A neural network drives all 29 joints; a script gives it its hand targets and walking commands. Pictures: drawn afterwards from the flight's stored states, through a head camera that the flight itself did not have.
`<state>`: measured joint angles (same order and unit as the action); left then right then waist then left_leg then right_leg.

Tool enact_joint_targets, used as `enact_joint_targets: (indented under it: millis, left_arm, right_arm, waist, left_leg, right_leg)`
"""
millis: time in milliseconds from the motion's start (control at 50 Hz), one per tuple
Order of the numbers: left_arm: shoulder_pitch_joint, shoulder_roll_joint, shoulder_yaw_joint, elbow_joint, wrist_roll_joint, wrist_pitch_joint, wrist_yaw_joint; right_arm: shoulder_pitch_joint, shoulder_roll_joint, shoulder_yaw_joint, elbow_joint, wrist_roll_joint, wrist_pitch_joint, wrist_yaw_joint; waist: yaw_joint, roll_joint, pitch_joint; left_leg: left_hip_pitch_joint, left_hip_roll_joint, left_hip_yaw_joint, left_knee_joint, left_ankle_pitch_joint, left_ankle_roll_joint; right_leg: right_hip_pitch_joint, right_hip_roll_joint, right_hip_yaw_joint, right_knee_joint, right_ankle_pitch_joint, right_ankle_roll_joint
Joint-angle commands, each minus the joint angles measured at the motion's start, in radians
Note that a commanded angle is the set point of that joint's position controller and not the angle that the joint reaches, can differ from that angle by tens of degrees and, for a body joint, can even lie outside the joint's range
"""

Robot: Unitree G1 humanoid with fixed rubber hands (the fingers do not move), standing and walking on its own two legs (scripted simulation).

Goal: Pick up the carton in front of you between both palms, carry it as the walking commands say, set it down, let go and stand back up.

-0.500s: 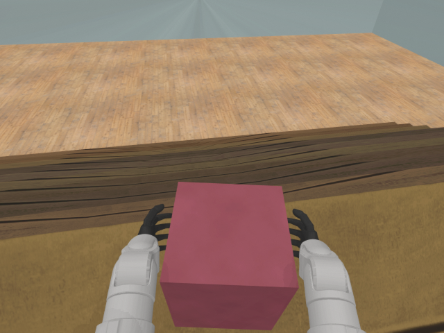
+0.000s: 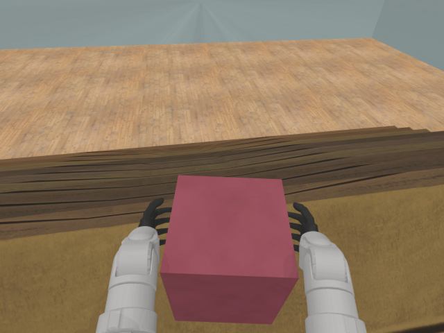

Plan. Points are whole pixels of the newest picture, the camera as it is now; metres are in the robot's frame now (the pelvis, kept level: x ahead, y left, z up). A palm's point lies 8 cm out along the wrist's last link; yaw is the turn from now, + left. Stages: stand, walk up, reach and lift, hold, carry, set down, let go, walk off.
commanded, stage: hold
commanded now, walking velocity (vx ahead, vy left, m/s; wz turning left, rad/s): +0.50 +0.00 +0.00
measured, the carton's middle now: (226, 252) +0.31 +0.00 -0.02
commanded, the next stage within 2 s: carry in 0.02 s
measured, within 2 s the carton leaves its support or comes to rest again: neither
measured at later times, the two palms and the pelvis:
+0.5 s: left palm (153, 186) +0.41 +0.16 +0.07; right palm (291, 191) +0.41 -0.14 +0.06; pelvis +0.14 +0.01 -0.02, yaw +2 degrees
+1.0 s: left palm (176, 113) +0.72 +0.16 +0.07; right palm (274, 116) +0.72 -0.14 +0.07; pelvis +0.44 +0.01 -0.03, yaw +2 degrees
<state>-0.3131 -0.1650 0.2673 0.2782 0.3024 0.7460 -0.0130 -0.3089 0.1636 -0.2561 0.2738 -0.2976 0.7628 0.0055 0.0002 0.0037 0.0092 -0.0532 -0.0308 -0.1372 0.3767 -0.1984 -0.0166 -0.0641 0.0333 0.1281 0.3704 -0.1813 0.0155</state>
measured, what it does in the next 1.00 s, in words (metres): walks ahead: left foot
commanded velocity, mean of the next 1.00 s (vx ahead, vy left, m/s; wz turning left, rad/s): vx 0.47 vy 0.00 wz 0.00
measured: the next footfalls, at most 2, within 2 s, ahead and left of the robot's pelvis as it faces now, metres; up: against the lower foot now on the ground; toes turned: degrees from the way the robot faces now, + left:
left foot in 0.62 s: +0.26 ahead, +0.10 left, +0.00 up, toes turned +9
right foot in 1.02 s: +0.64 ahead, -0.06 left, +0.00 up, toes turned -9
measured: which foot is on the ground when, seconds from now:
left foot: down 0.00-0.48, up 0.50-0.60, down 0.62-1.00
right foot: down 0.00-0.64, up 0.66-1.00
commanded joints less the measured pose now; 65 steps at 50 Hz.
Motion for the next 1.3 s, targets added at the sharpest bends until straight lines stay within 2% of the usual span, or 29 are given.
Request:
enact_joint_targets:
  millis: [0, 60, 120, 260, 280, 320, 340, 360, 420, 440, 460, 480, 520, 560, 600, 620, 640, 660, 700, 760, 900, 960, 980, 1000, 1020, 1040, 1100, 1160, 1280]
  left_arm:
    - [-0.517, -0.924, -0.550, -0.011, -0.278, -0.022, -0.246]
    - [-0.535, -0.921, -0.596, -0.078, -0.307, -0.012, -0.233]
    - [-0.517, -0.908, -0.662, -0.159, -0.355, 0.028, -0.212]
    - [-0.500, -0.808, -0.795, -0.352, -0.477, 0.236, -0.161]
    - [-0.492, -0.810, -0.811, -0.383, -0.498, 0.265, -0.156]
    - [-0.492, -0.836, -0.842, -0.452, -0.554, 0.322, -0.155]
    - [-0.483, -0.843, -0.852, -0.473, -0.580, 0.347, -0.157]
    - [-0.483, -0.855, -0.864, -0.495, -0.605, 0.367, -0.160]
    - [-0.403, -0.888, -0.854, -0.517, -0.632, 0.408, -0.166]
    - [-0.349, -0.879, -0.837, -0.513, -0.604, 0.408, -0.159]
    - [-0.318, -0.873, -0.828, -0.533, -0.581, 0.413, -0.151]
    - [-0.318, -0.878, -0.842, -0.585, -0.578, 0.422, -0.142]
    - [-0.333, -0.911, -0.866, -0.670, -0.591, 0.436, -0.133]
    - [-0.350, -0.877, -0.878, -0.728, -0.605, 0.449, -0.132]
    - [-0.325, -0.840, -0.883, -0.750, -0.616, 0.464, -0.140]
    - [-0.365, -0.808, -0.884, -0.778, -0.624, 0.475, -0.150]
    - [-0.414, -0.805, -0.900, -0.793, -0.653, 0.490, -0.161]
    - [-0.406, -0.815, -0.904, -0.755, -0.656, 0.495, -0.167]
    - [-0.359, -0.831, -0.879, -0.698, -0.649, 0.497, -0.173]
    - [-0.284, -0.867, -0.858, -0.644, -0.606, 0.484, -0.161]
    - [-0.331, -0.848, -0.860, -0.643, -0.551, 0.462, -0.124]
    - [-0.405, -0.803, -0.863, -0.618, -0.564, 0.459, -0.123]
    - [-0.432, -0.783, -0.855, -0.606, -0.565, 0.459, -0.125]
    - [-0.451, -0.755, -0.844, -0.583, -0.565, 0.463, -0.125]
    - [-0.481, -0.710, -0.822, -0.538, -0.557, 0.458, -0.126]
    - [-0.497, -0.745, -0.837, -0.521, -0.592, 0.459, -0.130]
    - [-0.662, -0.850, -0.871, -0.528, -0.668, 0.434, -0.144]
    - [-0.763, -0.897, -0.879, -0.503, -0.710, 0.410, -0.152]
    - [-0.874, -0.852, -0.817, -0.415, -0.706, 0.399, -0.143]
  right_arm:
    - [-0.548, 0.914, 0.557, -0.034, 0.283, -0.036, 0.245]
    - [-0.563, 0.919, 0.604, -0.102, 0.317, -0.027, 0.230]
    - [-0.551, 0.906, 0.672, -0.183, 0.363, 0.014, 0.209]
    - [-0.542, 0.841, 0.797, -0.352, 0.503, 0.225, 0.170]
    - [-0.529, 0.843, 0.810, -0.369, 0.523, 0.253, 0.166]
    - [-0.469, 0.837, 0.818, -0.406, 0.544, 0.299, 0.153]
    - [-0.427, 0.833, 0.811, -0.420, 0.542, 0.320, 0.143]
    - [-0.416, 0.831, 0.812, -0.460, 0.542, 0.339, 0.134]
    - [-0.410, 0.834, 0.832, -0.593, 0.554, 0.390, 0.121]
    - [-0.460, 0.849, 0.855, -0.653, 0.584, 0.409, 0.131]
    - [-0.458, 0.867, 0.871, -0.666, 0.601, 0.419, 0.142]
    - [-0.460, 0.877, 0.879, -0.680, 0.614, 0.422, 0.152]
    - [-0.393, 0.878, 0.868, -0.680, 0.622, 0.427, 0.161]
    - [-0.334, 0.873, 0.857, -0.681, 0.618, 0.433, 0.156]
    - [-0.266, 0.853, 0.839, -0.674, 0.591, 0.437, 0.144]
    - [-0.247, 0.838, 0.825, -0.670, 0.567, 0.437, 0.136]
    - [-0.278, 0.837, 0.811, -0.662, 0.547, 0.436, 0.128]
    - [-0.312, 0.839, 0.822, -0.695, 0.552, 0.448, 0.125]
    - [-0.330, 0.860, 0.833, -0.700, 0.570, 0.462, 0.126]
    - [-0.342, 0.879, 0.864, -0.709, 0.604, 0.465, 0.143]
    - [-0.396, 0.822, 0.885, -0.681, 0.648, 0.454, 0.180]
    - [-0.469, 0.765, 0.878, -0.665, 0.644, 0.452, 0.172]
    - [-0.501, 0.747, 0.874, -0.645, 0.638, 0.452, 0.168]
    - [-0.535, 0.729, 0.865, -0.617, 0.628, 0.450, 0.163]
    - [-0.536, 0.759, 0.864, -0.571, 0.622, 0.457, 0.156]
    - [-0.543, 0.753, 0.844, -0.542, 0.612, 0.452, 0.148]
    - [-0.653, 0.829, 0.823, -0.513, 0.624, 0.425, 0.133]
    - [-0.715, 0.871, 0.817, -0.477, 0.613, 0.397, 0.111]
    - [-0.868, 0.851, 0.806, -0.418, 0.624, 0.376, 0.078]
  waist:
    - [0.002, 0.010, -0.226]
    - [0.000, 0.008, -0.212]
    - [0.005, 0.005, -0.270]
    - [0.008, -0.128, -0.253]
    - [0.004, -0.085, -0.251]
    - [-0.011, 0.179, -0.286]
    - [-0.017, 0.259, -0.276]
    - [-0.017, 0.242, -0.255]
    - [0.019, 0.041, -0.363]
    - [0.039, -0.217, -0.391]
    - [0.042, -0.410, -0.361]
    - [0.051, -0.278, -0.297]
    - [0.046, -0.092, -0.293]
    - [0.024, -0.147, -0.341]
    - [-0.020, -0.054, -0.462]
    - [-0.050, 0.173, -0.462]
    - [-0.035, 0.343, -0.392]
    - [-0.028, 0.204, -0.358]
    - [-0.028, 0.030, -0.337]
    - [-0.025, 0.066, -0.319]
    - [-0.019, 0.178, -0.207]
    - [0.013, 0.178, -0.312]
    - [0.050, 0.123, -0.358]
    - [0.086, -0.020, -0.406]
    - [0.048, -0.271, -0.483]
    - [0.045, -0.196, -0.485]
    - [0.023, -0.034, -0.432]
    - [0.007, -0.056, -0.454]
    - [0.030, -0.144, -0.500]
  left_leg:
    - [-0.126, 0.103, 0.029, 0.001, -0.067, 0.011]
    - [-0.242, 0.087, 0.001, -0.026, -0.512, 0.031]
    - [-0.233, 0.093, 0.050, 0.042, -0.345, 0.036]
    - [-0.301, 0.069, 0.186, 0.150, -0.251, 0.020]
    - [-0.242, 0.087, 0.168, 0.102, -0.232, 0.024]
    - [-0.054, 0.214, -0.028, 0.046, -0.074, 0.085]
    - [0.045, 0.269, -0.126, 0.018, 0.075, 0.140]
    - [0.096, 0.297, -0.163, 0.038, 0.240, 0.178]
    - [-0.169, 0.187, 0.152, 0.335, 0.453, 0.081]
    - [-0.441, 0.103, 0.282, 0.567, 0.341, 0.014]
    - [-0.761, 0.018, 0.326, 0.614, -0.252, -0.011]
    - [-0.894, 0.041, 0.271, 0.586, -0.415, 0.007]
    - [-0.818, 0.077, 0.247, 0.383, -0.414, 0.032]
    - [-0.500, 0.027, 0.303, 0.134, -0.165, 0.036]
    - [0.155, 0.002, 0.362, 0.044, 0.005, 0.048]
    - [0.272, 0.235, -0.058, -0.129, -0.233, 0.090]
    - [0.355, 0.415, -0.436, -0.167, 0.051, 0.229]
    - [0.365, 0.457, -0.381, -0.111, 0.204, 0.280]
    - [0.336, 0.406, -0.201, -0.070, 0.393, 0.232]
    - [0.306, 0.325, -0.001, -0.096, 0.490, 0.144]
    - [0.055, 0.228, 0.242, -0.107, 0.612, 0.122]
    - [-0.016, 0.193, 0.356, 0.191, 0.752, 0.074]
    - [-0.085, 0.159, 0.365, 0.385, 0.623, 0.049]
    - [-0.222, 0.120, 0.334, 0.641, 0.296, 0.028]
    - [-0.467, -0.043, 0.257, 0.943, -0.293, -0.007]
    - [-0.538, -0.004, 0.136, 1.077, -0.321, 0.026]
    - [-0.540, 0.095, 0.107, 0.978, -0.242, 0.064]
    - [-0.418, 0.093, 0.152, 0.700, -0.212, 0.056]
    - [-0.340, 0.023, 0.242, 0.340, -0.052, 0.063]
  right_leg:
    - [-0.052, -0.108, -0.036, 0.025, -0.090, -0.005]
    - [-0.170, -0.089, -0.025, 0.005, -0.518, -0.019]
    - [-0.169, -0.105, -0.061, 0.054, -0.357, -0.028]
    - [-0.191, -0.215, 0.040, -0.001, -0.407, -0.095]
    - [-0.229, -0.187, -0.020, 0.058, -0.338, -0.080]
    - [-0.377, -0.099, -0.204, 0.354, -0.141, -0.017]
    - [-0.500, -0.062, -0.263, 0.366, -0.237, 0.009]
    - [-0.549, -0.055, -0.282, 0.316, -0.291, 0.012]
    - [-0.025, -0.075, -0.232, 0.019, -0.117, -0.036]
    - [0.226, -0.213, -0.018, 0.054, 0.211, -0.115]
    - [0.429, -0.356, 0.175, 0.000, 0.558, -0.192]
    - [0.496, -0.398, 0.212, 0.005, 0.687, -0.236]
    - [0.458, -0.393, 0.111, 0.030, 0.561, -0.193]
    - [0.282, -0.316, -0.094, 0.055, 0.477, -0.106]
    - [-0.113, -0.221, -0.309, 0.283, 0.326, -0.033]
    - [-0.331, -0.120, -0.365, 0.551, 0.030, 0.023]
    - [-0.609, -0.018, -0.288, 0.706, -0.316, 0.033]
    - [-0.698, -0.093, -0.178, 0.823, -0.355, -0.007]
    - [-0.751, -0.148, -0.153, 0.822, -0.281, -0.039]
    - [-0.718, -0.118, -0.214, 0.619, -0.162, -0.033]
    - [-0.419, -0.015, -0.388, 0.221, 0.102, -0.052]
    - [-0.086, 0.046, -0.436, 0.174, 0.152, -0.076]
    - [0.055, 0.017, -0.411, 0.144, 0.138, -0.073]
    - [0.188, -0.165, -0.169, 0.137, 0.163, -0.089]
    - [0.322, -0.452, 0.349, -0.016, 0.260, -0.269]
    - [0.305, -0.468, 0.352, -0.042, 0.238, -0.312]
    - [0.095, -0.371, 0.093, 0.000, 0.408, -0.249]
    - [-0.005, -0.303, -0.102, 0.015, 0.497, -0.196]
    - [0.041, -0.270, -0.222, 0.148, 0.750, -0.191]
